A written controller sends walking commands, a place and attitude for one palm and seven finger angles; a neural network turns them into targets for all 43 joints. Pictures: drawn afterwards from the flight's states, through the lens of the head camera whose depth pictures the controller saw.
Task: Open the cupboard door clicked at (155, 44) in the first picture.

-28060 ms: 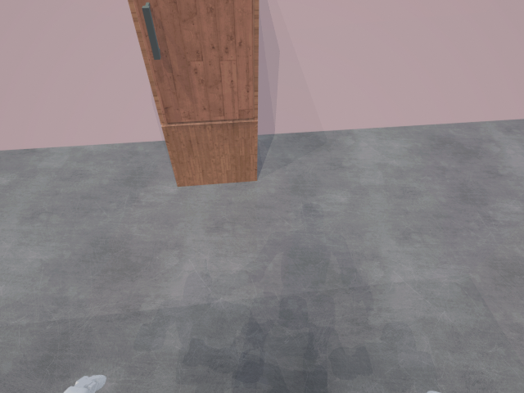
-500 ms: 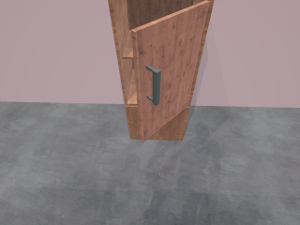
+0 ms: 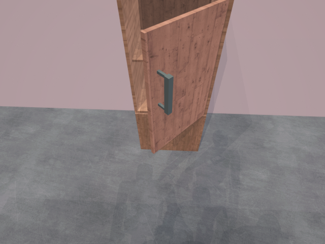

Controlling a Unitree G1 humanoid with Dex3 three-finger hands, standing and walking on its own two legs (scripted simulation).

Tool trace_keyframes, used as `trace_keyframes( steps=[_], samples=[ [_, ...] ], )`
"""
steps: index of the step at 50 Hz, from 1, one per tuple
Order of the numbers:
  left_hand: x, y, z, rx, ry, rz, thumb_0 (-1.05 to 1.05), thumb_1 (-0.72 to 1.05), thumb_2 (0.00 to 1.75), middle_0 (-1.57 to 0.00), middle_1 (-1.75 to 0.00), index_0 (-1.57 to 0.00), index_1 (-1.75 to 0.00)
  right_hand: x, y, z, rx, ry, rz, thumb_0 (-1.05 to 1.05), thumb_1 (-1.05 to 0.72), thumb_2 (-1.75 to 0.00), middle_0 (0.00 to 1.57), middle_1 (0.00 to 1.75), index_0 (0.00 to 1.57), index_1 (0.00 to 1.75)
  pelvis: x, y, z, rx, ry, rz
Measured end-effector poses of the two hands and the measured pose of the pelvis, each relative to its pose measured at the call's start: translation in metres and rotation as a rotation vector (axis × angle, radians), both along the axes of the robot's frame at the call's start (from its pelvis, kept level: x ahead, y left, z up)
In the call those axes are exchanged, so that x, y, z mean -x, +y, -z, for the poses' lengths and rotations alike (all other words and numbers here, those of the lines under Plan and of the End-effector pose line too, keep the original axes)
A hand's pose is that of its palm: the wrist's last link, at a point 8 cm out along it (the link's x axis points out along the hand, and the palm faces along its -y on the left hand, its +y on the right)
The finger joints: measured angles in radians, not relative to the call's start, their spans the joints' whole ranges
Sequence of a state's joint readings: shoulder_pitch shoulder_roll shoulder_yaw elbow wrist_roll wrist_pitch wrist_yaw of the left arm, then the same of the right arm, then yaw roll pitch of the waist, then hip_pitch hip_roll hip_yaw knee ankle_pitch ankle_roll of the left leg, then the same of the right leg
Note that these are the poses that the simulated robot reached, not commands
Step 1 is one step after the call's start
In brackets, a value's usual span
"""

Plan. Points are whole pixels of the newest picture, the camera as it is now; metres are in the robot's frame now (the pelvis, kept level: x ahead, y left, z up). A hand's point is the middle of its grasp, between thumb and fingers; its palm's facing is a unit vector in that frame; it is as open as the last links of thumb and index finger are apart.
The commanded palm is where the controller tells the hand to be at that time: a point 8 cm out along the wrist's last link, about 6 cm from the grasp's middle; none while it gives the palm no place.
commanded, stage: look to check the result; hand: left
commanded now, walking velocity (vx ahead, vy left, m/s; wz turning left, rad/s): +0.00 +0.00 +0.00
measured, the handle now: (164, 93) +0.58 +0.03 +0.03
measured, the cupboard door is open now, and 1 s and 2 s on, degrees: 46 46 46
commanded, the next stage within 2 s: walk to a spot facing it in 0.16 s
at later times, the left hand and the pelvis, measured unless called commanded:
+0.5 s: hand out of the picture +0.01 +0.16 -0.18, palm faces +0.02 -0.98 -0.19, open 7.4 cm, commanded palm none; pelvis +0.01 -0.01 -0.01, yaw -3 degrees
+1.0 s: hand out of the picture +0.12 +0.13 -0.16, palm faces -0.24 -0.92 -0.32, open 7.4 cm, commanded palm none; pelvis +0.01 -0.05 +0.00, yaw -19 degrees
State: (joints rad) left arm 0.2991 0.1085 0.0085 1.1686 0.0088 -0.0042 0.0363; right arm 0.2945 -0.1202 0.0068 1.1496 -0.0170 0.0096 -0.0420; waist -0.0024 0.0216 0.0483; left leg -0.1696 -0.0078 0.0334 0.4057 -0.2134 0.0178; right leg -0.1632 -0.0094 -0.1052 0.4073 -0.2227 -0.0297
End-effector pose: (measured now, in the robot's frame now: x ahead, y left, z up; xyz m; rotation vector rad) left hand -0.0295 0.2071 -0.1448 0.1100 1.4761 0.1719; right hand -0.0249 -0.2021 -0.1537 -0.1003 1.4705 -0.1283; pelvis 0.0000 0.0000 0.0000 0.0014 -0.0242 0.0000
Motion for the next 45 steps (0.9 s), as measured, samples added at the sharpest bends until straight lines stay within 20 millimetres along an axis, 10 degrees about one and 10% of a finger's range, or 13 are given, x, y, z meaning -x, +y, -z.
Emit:
trace_keyframes(
  steps=[26, 35, 45],
  samples=[
    [-0.035, 0.006, 0.004, -0.015, -0.009, 0.042, 0.0, 0.9, 0.89, -0.2, -0.3, -0.2, -0.3, -0.015, -0.019, 0.004, 0.043, -0.022, 0.068, 0.01, -0.91, -0.9, 0.2, 0.3, 0.2, 0.3, -0.007, -0.006, 0.006, 0.001, 0.017, 0.065],
    [-0.089, 0.022, 0.002, -0.068, -0.078, 0.15, 0.0, 0.9, 0.89, -0.2, -0.3, -0.2, -0.3, -0.014, -0.047, 0.007, 0.098, -0.084, 0.138, 0.01, -0.91, -0.9, 0.2, 0.3, 0.2, 0.3, -0.003, -0.012, 0.014, -0.026, 0.029, 0.156],
    [-0.151, -0.009, -0.016, -0.143, -0.218, 0.283, 0.0, 0.91, 0.89, -0.2, -0.3, -0.2, -0.3, -0.025, -0.098, 0.019, 0.085, -0.136, 0.219, 0.01, -0.91, -0.9, 0.2, 0.3, 0.2, 0.3, -0.003, -0.046, 0.017, -0.034, 0.029, 0.252]
  ],
)
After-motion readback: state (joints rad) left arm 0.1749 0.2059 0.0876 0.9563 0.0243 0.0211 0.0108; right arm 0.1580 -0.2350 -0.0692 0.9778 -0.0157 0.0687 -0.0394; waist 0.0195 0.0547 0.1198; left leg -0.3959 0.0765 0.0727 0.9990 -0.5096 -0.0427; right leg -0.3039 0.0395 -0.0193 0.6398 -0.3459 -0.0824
